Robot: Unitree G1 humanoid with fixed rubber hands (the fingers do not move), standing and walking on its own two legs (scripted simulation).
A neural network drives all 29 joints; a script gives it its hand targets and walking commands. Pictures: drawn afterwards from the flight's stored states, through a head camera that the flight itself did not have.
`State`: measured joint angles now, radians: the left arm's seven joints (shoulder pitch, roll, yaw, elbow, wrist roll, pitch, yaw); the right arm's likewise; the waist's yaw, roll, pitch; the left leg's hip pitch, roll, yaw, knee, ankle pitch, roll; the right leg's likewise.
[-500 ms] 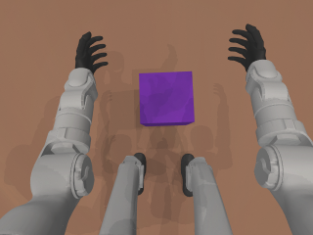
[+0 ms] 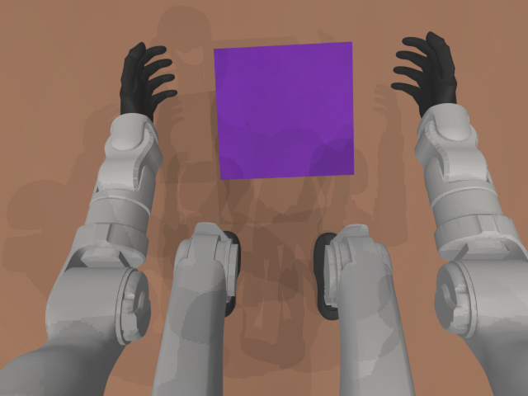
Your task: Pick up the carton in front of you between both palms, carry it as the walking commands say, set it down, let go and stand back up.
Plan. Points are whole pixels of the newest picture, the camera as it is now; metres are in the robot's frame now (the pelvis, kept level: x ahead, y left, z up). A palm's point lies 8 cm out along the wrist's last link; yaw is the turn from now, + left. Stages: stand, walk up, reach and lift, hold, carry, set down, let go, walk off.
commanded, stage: reach and lift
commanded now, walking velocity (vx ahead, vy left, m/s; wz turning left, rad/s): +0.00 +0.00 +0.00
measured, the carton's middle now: (282, 123) +0.47 -0.01 -0.35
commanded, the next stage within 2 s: none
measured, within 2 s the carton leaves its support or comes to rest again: leaves its support in 1.22 s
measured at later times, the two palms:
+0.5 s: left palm (170, 114) +0.48 +0.19 -0.29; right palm (386, 109) +0.48 -0.19 -0.29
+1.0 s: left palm (192, 109) +0.49 +0.15 -0.28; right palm (370, 106) +0.49 -0.16 -0.28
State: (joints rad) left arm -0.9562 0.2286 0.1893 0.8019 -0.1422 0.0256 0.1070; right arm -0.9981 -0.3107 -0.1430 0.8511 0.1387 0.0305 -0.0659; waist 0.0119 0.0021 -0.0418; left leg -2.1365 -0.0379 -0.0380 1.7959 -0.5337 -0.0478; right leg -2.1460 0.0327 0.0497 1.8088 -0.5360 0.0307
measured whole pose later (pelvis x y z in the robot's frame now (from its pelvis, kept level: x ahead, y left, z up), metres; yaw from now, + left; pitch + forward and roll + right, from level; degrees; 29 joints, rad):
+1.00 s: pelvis -0.03 +0.00 -0.10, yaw +0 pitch +40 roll +1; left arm -1.36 0.24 0.04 1.15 -0.26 -0.04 0.19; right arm -1.37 -0.31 0.02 1.18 0.26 -0.04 -0.14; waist 0.02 0.01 0.27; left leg -2.30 -0.05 -0.04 2.13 -0.53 -0.06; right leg -2.31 0.04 0.05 2.14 -0.53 0.04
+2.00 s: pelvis -0.01 +0.00 +0.06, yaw -1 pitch +39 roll +0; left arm -0.82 -0.03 0.39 0.66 0.11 0.30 0.10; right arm -0.82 0.00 -0.34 0.68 -0.11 0.31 -0.08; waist 0.01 0.01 -0.21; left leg -1.82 -0.12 -0.10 1.66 -0.52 -0.07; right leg -1.82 0.11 0.10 1.66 -0.52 0.07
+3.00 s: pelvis +0.08 +0.00 +0.30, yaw -1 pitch +1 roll +0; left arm -0.22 -0.14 0.25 0.40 0.21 0.53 0.04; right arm -0.21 0.14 -0.23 0.40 -0.20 0.53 -0.04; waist 0.00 0.00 -0.11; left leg -0.25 -0.05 -0.15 0.50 -0.26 -0.02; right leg -0.26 0.05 0.15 0.50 -0.26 0.01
